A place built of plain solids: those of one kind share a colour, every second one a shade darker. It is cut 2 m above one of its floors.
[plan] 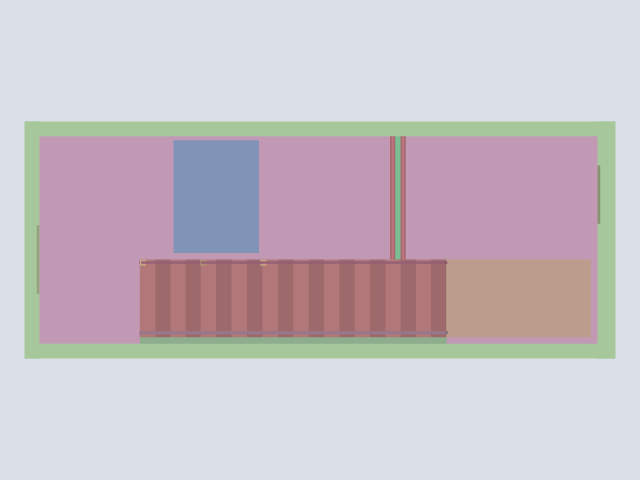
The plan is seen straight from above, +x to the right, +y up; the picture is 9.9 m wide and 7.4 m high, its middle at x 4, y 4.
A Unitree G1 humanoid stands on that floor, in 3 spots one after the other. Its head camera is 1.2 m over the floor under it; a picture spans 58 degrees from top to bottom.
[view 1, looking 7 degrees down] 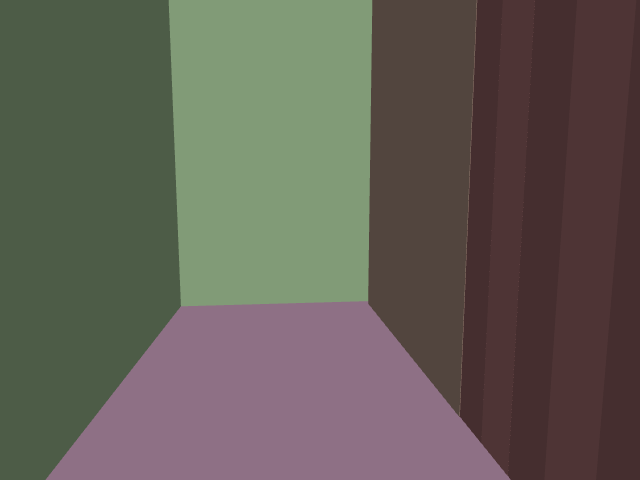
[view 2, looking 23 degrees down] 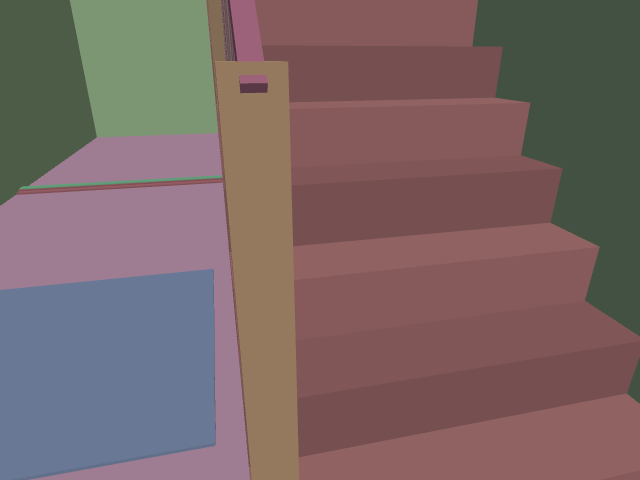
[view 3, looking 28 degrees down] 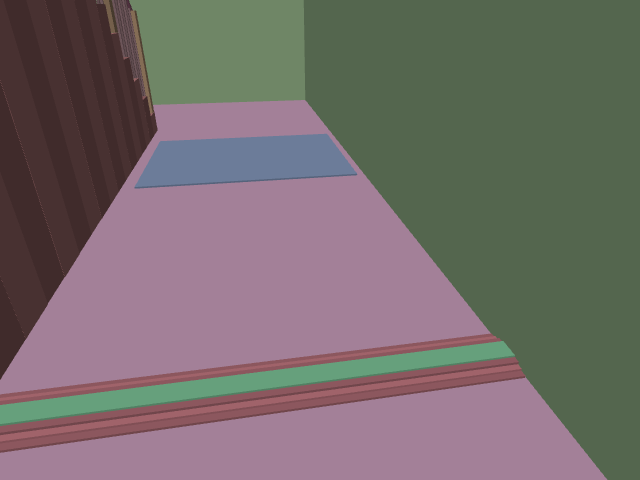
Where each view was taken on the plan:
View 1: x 3.90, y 4.65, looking -6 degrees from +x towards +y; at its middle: wall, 4.44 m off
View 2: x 0.62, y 3.70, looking -13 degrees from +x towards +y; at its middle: tread_slab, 1.45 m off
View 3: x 6.34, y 4.65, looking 170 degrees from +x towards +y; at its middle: floor_slab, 2.56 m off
